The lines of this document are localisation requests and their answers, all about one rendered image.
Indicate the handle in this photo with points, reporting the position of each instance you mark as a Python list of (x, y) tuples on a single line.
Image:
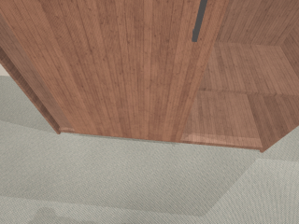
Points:
[(199, 19)]

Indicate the wardrobe door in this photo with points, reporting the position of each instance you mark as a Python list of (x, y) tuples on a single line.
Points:
[(125, 68), (13, 49)]

